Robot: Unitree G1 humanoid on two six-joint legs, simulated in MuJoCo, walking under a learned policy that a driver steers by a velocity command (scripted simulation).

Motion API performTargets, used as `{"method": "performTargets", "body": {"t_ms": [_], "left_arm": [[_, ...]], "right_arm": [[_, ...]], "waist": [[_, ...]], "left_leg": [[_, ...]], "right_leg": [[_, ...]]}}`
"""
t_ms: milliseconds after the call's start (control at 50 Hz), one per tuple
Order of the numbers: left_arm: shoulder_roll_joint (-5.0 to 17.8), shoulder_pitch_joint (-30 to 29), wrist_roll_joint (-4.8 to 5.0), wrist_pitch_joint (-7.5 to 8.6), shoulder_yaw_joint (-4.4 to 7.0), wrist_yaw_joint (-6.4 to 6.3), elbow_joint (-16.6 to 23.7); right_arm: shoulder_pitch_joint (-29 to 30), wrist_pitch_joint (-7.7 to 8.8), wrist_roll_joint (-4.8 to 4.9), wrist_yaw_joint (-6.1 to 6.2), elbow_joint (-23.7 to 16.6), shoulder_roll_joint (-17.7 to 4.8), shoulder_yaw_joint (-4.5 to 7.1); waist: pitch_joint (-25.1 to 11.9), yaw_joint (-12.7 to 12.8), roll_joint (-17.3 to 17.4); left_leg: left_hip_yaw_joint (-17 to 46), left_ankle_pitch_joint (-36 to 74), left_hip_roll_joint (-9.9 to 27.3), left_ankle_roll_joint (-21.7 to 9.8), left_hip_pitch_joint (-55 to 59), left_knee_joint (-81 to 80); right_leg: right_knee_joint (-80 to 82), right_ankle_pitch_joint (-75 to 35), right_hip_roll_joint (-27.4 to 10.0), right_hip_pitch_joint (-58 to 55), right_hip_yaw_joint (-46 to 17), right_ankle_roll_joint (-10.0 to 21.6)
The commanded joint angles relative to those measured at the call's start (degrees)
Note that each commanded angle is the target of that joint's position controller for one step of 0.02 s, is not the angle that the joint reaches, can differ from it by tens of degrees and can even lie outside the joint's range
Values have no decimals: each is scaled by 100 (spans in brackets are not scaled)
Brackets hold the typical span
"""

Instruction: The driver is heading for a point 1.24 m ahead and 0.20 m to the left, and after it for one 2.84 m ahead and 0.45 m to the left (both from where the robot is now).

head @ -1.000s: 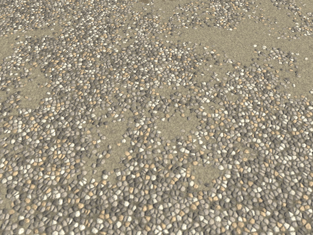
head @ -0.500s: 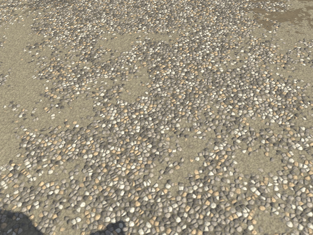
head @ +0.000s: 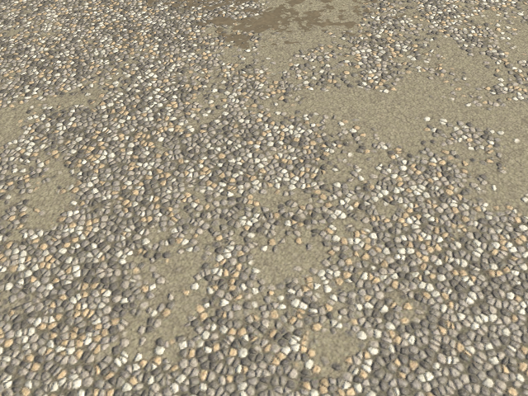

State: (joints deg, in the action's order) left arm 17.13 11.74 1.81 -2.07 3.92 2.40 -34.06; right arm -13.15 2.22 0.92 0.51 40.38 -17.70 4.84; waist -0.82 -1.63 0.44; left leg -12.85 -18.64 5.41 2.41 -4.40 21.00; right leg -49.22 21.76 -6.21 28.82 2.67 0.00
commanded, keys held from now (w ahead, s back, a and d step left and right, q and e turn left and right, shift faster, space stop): w+shift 0.06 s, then w+q+shift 0.78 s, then w+shift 0.16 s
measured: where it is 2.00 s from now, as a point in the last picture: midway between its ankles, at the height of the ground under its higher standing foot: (143, 123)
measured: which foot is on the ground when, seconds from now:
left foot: down 0.00-0.10, up 0.12-0.52, down 0.54-0.96, up 0.98-1.00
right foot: up 0.00-0.06, down 0.08-0.54, up 0.56-0.96, down 0.98-1.00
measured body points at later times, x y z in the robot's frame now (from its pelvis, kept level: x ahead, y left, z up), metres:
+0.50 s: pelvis +0.29 -0.09 -0.03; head +0.33 -0.09 +0.42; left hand +0.24 +0.17 -0.16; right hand +0.48 -0.32 -0.14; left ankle +0.48 -0.03 -0.71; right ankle +0.04 -0.15 -0.73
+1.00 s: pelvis +0.75 -0.03 -0.03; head +0.79 -0.01 +0.42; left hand +0.87 +0.28 -0.09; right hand +0.88 -0.32 -0.14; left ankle +0.48 -0.06 -0.69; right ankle +0.94 -0.08 -0.74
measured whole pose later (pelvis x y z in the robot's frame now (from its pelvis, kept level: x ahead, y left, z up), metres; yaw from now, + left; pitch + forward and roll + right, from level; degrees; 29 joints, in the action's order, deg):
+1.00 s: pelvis +0.75 -0.03 -0.03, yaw +31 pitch +3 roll -1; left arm 15.4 0.6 -3.0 5.2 -1.4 -0.2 -33.9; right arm -25.6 4.5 -0.4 -0.3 50.0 -20.4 4.9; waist 2.1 -6.0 0.8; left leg 14.6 -27.8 -8.1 -7.9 2.2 42.4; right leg -33.0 5.1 -0.4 31.2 -0.6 -0.7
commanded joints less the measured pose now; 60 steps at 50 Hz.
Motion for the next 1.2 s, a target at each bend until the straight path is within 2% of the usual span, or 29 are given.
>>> {"method": "performTargets", "body": {"t_ms": [20,40,60,80,100,120,140,180,220,300,380,440,500,540,560,580,600,640,680,760,880,920,960,980,1000,1020,1060,1120,1200], "left_arm": [[308,-590,23,186,25,21,595],[290,-365,33,212,22,22,485],[375,53,-617,133,34,197,263],[490,1090,-684,209,157,185,-214],[876,2520,-594,308,272,89,-537],[1778,2479,-391,376,383,-21,-287],[1396,2114,-407,396,317,-85,-143],[888,1513,-509,460,123,-182,-203],[667,856,-388,594,-6,-205,-171],[462,938,-378,794,-47,-161,-476],[313,1252,-356,888,-101,-223,-875],[547,1302,-323,899,-100,-343,-1089],[1110,890,-444,666,71,-538,-1046],[1196,157,-429,529,129,-472,-874],[86,-304,-489,639,-175,-283,-673],[-79,216,-339,778,-268,-226,-2],[285,85,-450,946,-303,-210,42],[491,-126,-496,983,-291,-213,-11],[426,-35,-679,715,-359,-212,-81],[271,-1187,-551,548,-480,-112,384],[187,-1895,-391,645,-518,-87,646],[455,-1336,-428,689,-384,-154,459],[955,600,-352,722,-113,-313,-61],[1282,1857,-440,727,45,-443,-331],[1817,1818,-675,745,180,-382,-476],[1394,1362,-530,698,185,-262,-437],[650,704,-478,706,67,-179,-530],[206,1125,-445,807,-88,-169,-1070],[454,1360,-305,954,-60,-152,-1341]], "right_arm": [[-14,167,80,-118,-169,-1100,332],[55,154,99,-155,-130,-1092,318],[44,23,-448,-168,-61,-874,226],[-123,9,-445,-174,15,-578,105],[232,34,-502,-180,-182,-108,-91],[851,105,-454,-199,-829,33,-127],[1339,111,-362,-217,-813,-413,-49],[679,167,-154,-303,-418,-420,-66],[-5,26,-255,-424,-13,-483,-24],[249,-134,-134,-509,90,-308,-63],[890,-84,-200,-577,-130,-100,-221],[968,-111,-150,-588,-256,-22,-312],[-742,-198,-91,-452,159,-529,-140],[-2760,-199,-108,-283,741,-1081,195],[-2054,-249,7,-194,770,-1137,245],[-1292,-261,-174,-208,446,-1525,268],[-1274,-229,-181,-183,305,-1266,267],[-1108,-110,-233,-118,462,-733,136],[-859,84,-198,-54,410,-718,67],[-1001,267,-112,-95,396,-796,80],[-1447,251,-62,-101,576,-949,170],[-1387,299,-85,-48,627,-1063,174],[-927,334,-221,-70,598,-1350,219],[-710,394,-279,-56,497,-891,108],[-1612,403,29,-116,262,116,-152],[-1297,373,-95,-81,324,-297,-209],[-271,306,-234,-155,206,-554,-176],[83,184,-358,-320,-51,-195,-300],[942,137,-404,-396,-501,-156,-439]], "waist": [[529,-103,532],[542,55,477],[275,288,543],[-69,720,-202],[-521,1531,-1705],[-615,1446,-3112],[-206,1522,-1344],[164,830,-357],[405,295,-608],[903,174,-338],[1121,205,-281],[793,70,-384],[-300,-898,-918],[-840,-1921,-401],[20,-1234,1158],[-573,-306,1506],[-638,-443,434],[368,80,-697],[644,395,-734],[971,69,-372],[415,-530,276],[-31,-267,345],[-1000,903,413],[-1602,1433,89],[-2271,610,-2165],[-1847,642,-1600],[-519,535,-168],[18,260,-442],[663,145,-423]], "left_leg": [[1237,-1064,1592,-1145,283,-1218],[1024,-1059,1508,-1115,-8,-1076],[231,-929,1129,-862,-487,-356],[-242,341,663,-793,-1601,1289],[-363,-576,184,-662,-3128,3652],[577,-1857,-573,-539,-4936,5160],[1520,-1062,-318,-666,-5426,5674],[1918,113,-109,-688,-4856,5270],[1905,766,-89,-506,-4191,4949],[1616,1674,-352,-537,-4327,4496],[818,2125,-303,-817,-4209,3268],[63,2109,-750,-1162,-3081,2336],[5,1192,-1257,-1443,-1390,2343],[924,452,-1108,-1967,919,1518],[2299,129,-497,-2103,1031,1363],[5451,-361,450,-3237,1980,345],[6249,-1411,832,-3097,1843,-701],[5459,-1284,541,-2557,189,-1103],[4524,-549,27,-2360,-864,-1146],[3568,756,-568,-2109,-1887,-1419],[3378,3557,-469,-1555,-343,-742],[3348,5073,-326,-1329,243,-39],[3139,5581,-364,-1136,88,2112],[2842,4234,-593,-1102,-909,3964],[2269,-615,-1474,-801,-2905,5893],[2244,-400,-1129,-940,-3628,6184],[2060,474,-635,-907,-3588,5655],[2173,279,-441,-875,-3526,5113],[2007,781,-342,-731,-4171,4064]], "right_leg": [[498,437,-34,567,135,346],[788,419,93,45,309,438],[1634,-40,686,-1182,903,508],[1693,-246,1182,-3094,924,591],[2391,1045,130,-4511,-742,683],[3786,1991,-1328,-4610,-3796,1125],[3820,1683,-1634,-4277,-3795,1234],[3557,805,-1338,-3354,-2399,874],[4012,383,-952,-2623,-1385,520],[4486,-1247,-506,-2425,98,236],[4630,-3216,-426,-2757,967,173],[4144,-6827,-428,-3176,1370,5],[1805,-9613,-693,-3740,1305,-56],[-2129,-7103,-265,-2200,1187,142],[-4189,-281,1008,-20,850,189],[-5248,524,1289,1938,-489,-66],[-4701,135,888,2158,-1018,76],[-3335,-267,360,1617,-978,47],[-2650,-247,91,1082,-894,-164],[-553,-1415,-80,575,-385,-442],[1687,-2824,478,-127,-123,-154],[1986,-2476,746,-963,-97,13],[1919,-1607,676,-2810,-132,243],[1606,3,-108,-4158,-989,373],[2689,1653,-1815,-5503,-4483,1139],[3414,2506,-1664,-5029,-5530,1194],[3435,1162,-1155,-3453,-3629,1070],[3653,49,-687,-2546,-2455,941],[4375,-799,-638,-2102,-1588,1014]]}}
Keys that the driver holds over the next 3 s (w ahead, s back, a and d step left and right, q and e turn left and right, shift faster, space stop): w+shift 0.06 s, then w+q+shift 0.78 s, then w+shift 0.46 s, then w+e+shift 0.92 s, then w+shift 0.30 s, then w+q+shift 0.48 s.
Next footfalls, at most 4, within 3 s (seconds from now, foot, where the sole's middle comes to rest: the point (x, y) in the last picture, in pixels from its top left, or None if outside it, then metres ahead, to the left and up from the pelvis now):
0.08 right None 0.08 -0.16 -0.77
0.54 left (302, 391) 0.50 -0.05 -0.77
0.98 right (294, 235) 0.97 -0.07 -0.77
1.42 left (163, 188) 1.19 0.36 -0.77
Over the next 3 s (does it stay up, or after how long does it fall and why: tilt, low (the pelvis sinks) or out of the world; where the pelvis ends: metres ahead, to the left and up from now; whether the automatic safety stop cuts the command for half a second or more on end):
stays up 2.46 0.39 0.00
